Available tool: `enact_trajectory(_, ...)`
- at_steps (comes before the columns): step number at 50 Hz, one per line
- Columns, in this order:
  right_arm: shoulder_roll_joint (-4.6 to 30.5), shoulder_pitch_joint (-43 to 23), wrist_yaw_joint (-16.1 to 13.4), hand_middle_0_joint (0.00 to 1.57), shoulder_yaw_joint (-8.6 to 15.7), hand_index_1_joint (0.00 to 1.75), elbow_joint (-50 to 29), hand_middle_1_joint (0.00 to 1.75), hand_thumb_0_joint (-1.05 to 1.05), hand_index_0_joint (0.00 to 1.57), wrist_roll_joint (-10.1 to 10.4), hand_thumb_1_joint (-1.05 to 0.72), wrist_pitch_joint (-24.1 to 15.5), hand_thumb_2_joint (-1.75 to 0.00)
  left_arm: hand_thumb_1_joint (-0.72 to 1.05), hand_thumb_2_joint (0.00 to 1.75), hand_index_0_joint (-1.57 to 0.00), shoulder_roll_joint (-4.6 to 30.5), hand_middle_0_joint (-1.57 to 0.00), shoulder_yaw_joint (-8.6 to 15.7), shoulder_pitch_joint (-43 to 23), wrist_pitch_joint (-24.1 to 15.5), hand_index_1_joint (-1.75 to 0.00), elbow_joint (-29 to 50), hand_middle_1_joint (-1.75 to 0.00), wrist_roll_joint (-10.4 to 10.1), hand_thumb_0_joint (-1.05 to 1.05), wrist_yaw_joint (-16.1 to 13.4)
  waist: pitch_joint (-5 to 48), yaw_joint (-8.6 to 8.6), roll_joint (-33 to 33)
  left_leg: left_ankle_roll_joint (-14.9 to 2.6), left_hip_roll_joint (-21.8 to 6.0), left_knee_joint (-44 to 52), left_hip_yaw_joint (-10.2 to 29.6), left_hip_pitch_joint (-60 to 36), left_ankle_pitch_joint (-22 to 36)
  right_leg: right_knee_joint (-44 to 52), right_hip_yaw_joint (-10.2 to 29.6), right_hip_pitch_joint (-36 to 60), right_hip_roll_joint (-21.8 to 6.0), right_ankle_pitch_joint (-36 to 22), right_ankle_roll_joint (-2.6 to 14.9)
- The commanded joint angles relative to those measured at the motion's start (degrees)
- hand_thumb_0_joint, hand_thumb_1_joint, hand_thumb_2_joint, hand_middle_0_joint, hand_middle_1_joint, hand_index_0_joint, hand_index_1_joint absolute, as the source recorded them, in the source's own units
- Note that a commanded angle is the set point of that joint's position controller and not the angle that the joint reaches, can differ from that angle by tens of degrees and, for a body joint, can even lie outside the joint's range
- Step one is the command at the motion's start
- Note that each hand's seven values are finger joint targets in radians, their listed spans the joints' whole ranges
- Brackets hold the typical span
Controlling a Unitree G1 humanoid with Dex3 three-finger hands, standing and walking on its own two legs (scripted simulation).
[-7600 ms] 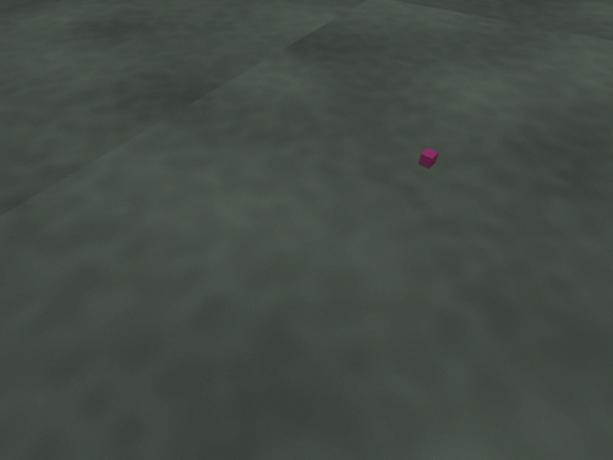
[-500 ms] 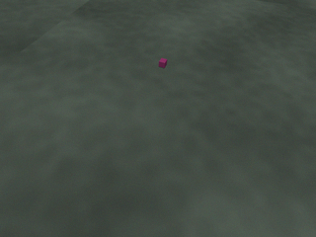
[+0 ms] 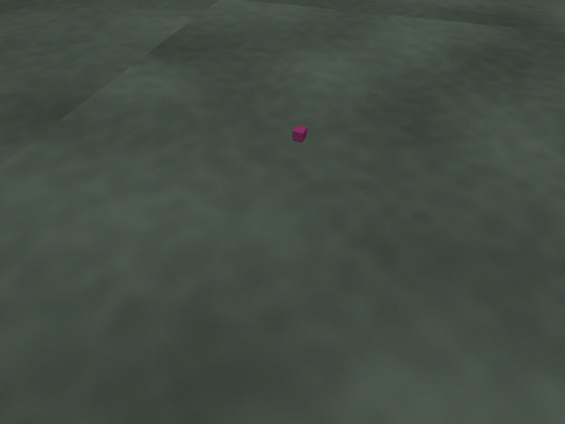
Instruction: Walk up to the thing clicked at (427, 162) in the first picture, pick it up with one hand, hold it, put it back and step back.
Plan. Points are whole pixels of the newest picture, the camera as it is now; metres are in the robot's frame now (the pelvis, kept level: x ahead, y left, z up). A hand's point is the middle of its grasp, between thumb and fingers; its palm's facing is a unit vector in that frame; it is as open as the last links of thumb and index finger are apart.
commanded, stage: walk up
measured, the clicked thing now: (299, 133) +1.94 -0.05 -0.75
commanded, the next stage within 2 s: stand in 0.06 s
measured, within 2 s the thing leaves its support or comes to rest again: neither
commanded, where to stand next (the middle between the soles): +0.05 +0.01 m, yaw -1 degrees
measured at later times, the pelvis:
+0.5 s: pelvis +0.00 -0.01 +0.00, yaw -1 degrees
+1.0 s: pelvis +0.00 -0.01 +0.00, yaw -1 degrees
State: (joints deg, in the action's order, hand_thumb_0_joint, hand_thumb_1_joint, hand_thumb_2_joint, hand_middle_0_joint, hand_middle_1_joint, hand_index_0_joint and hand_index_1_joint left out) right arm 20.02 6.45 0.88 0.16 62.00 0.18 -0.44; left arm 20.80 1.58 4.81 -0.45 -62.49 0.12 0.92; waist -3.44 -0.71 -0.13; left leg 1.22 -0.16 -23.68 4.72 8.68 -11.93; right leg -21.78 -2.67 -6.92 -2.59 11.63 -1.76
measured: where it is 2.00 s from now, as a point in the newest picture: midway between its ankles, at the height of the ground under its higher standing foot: outside the picture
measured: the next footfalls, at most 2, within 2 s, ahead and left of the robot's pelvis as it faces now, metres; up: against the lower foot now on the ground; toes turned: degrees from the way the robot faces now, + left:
none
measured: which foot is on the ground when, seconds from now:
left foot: down 0.00-1.00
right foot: down 0.00-1.00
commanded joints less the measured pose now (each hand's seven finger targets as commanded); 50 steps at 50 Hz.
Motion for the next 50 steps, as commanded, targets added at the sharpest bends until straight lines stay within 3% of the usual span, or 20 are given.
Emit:
enact_trajectory(1,12.68,-3.31,-1.0,0.2,2.38,0.3,-3.0,0.3,0.0,0.2,-0.33,-0.9,-1.19,-0.9,0.9,0.9,-0.2,11.85,-0.2,2.17,-2.94,-1.28,-0.3,2.82,-0.3,0.27,0.0,-0.94,4.49,-0.19,-0.87,-2.85,-5.49,5.49,3.92,2.37,6.97,4.64,4.24,3.06,-4.87,-2.54,3.05)
enact_trajectory(6,12.94,-3.07,-1.13,0.2,2.38,0.3,-2.02,0.3,0.0,0.2,-0.97,-0.9,-1.72,-0.9,0.9,0.9,-0.2,11.78,-0.2,1.67,-2.4,-1.2,-0.3,1.28,-0.3,0.36,0.0,-0.8,2.86,0.05,-2.06,-1.92,-6.33,7.65,4.39,3.13,5.91,4.57,5.12,2.91,-4.71,-1.78,2.48)
enact_trajectory(10,12.86,-3.79,-1.2,0.2,2.37,0.3,-1.88,0.3,0.0,0.2,-0.77,-0.9,-1.84,-0.9,0.9,0.9,-0.2,12.07,-0.2,1.57,-2.03,-1.3,-0.3,1.0,-0.3,0.45,0.0,-0.76,5.46,-0.27,-1.65,-1.92,-6.5,6.86,3.65,0.6,10.27,4.47,5.34,3.89,-5.14,-5.48,2.51)
enact_trajectory(14,12.91,-2.92,-1.23,0.2,2.33,0.3,-1.3,0.3,0.0,0.2,-0.68,-0.9,-1.63,-0.9,0.9,0.9,-0.2,12.08,-0.2,1.27,-2.03,-1.26,-0.3,0.7,-0.3,0.47,0.0,-0.78,4.43,0.4,-1.13,-1.92,-6.37,7.31,3.39,0.53,7.59,5.23,5.49,2.59,-4.99,-3.96,2.63)
enact_trajectory(18,12.5,-2.97,-1.17,0.2,2.32,0.3,-1.22,0.3,0.0,0.2,-0.57,-0.9,-1.49,-0.9,0.9,0.9,-0.2,12.41,-0.2,1.15,-1.68,-1.54,-0.3,0.59,-0.3,0.35,0.0,-0.99,6.39,0.61,0.23,-1.89,-6.4,5.75,2.55,-2.59,12.0,5.24,5.73,2.17,-5.39,-7.91,2.7)
enact_trajectory(31,12.33,-2.76,-1.0,0.2,1.97,0.3,-0.67,0.3,0.0,0.2,-0.55,-0.9,-1.16,-0.9,0.9,0.9,-0.2,12.33,-0.2,0.87,-0.82,-1.46,-0.3,0.76,-0.3,0.25,0.0,-1.09,4.05,0.47,0.2,-1.56,-6.43,7.11,2.31,-1.4,9.63,5.9,5.8,1.07,-5.01,-5.87,2.67)
enact_trajectory(33,12.38,-1.88,-1.03,0.2,1.8,0.3,-0.43,0.3,0.0,0.2,-0.68,-0.9,-1.09,-0.9,0.9,0.9,-0.2,12.3,-0.2,0.93,-1.19,-1.4,-0.3,0.79,-0.3,0.26,0.0,-1.07,2.99,0.69,0.22,-1.58,-6.37,7.72,2.25,0.72,6.98,6.15,6.01,1.7,-4.92,-3.97,2.45)
enact_trajectory(36,12.45,-3.0,-1.0,0.2,1.91,0.3,-0.89,0.3,0.0,0.2,-0.66,-0.9,-1.18,-0.9,0.9,0.9,-0.2,12.5,-0.2,1.0,-1.06,-1.4,-0.3,1.03,-0.3,0.33,0.0,-1.1,4.1,0.25,-0.37,-1.57,-6.49,7.57,2.25,-0.38,8.6,5.81,5.84,1.88,-5.13,-4.89,2.69)
enact_trajectory(40,12.54,-2.13,-1.02,0.2,1.92,0.3,-0.48,0.3,0.0,0.2,-0.66,-0.9,-1.17,-0.9,0.9,0.9,-0.2,12.39,-0.2,0.92,-1.12,-1.3,-0.3,1.09,-0.3,0.42,0.0,-0.96,3.47,0.54,-0.08,-1.58,-6.41,7.69,2.29,-0.14,6.28,6.39,6.16,1.2,-4.97,-2.7,2.81)
enact_trajectory(44,12.55,-2.74,-0.99,0.2,1.94,0.3,-0.69,0.3,0.0,0.2,-0.59,-0.9,-1.28,-0.9,0.9,0.9,-0.2,12.37,-0.2,0.92,-0.57,-1.42,-0.3,1.25,-0.3,0.35,0.0,-0.97,4.7,0.19,-0.28,-1.6,-6.54,7.26,2.17,-1.67,8.89,6.04,6.01,1.11,-4.94,-5.12,2.79)
enact_trajectory(50,12.42,-2.23,-1.04,0.2,1.81,0.3,-0.41,0.3,0.0,0.2,-0.73,-0.9,-1.16,-0.9,0.9,0.9,-0.2,12.57,-0.2,0.93,-0.6,-1.2,-0.3,1.29,-0.3,0.3,0.0,-0.94,3.82,0.31,0.18,-1.71,-6.49,7.71,2.09,-0.74,6.65,6.15,6.28,0.92,-4.9,-3.07,2.97)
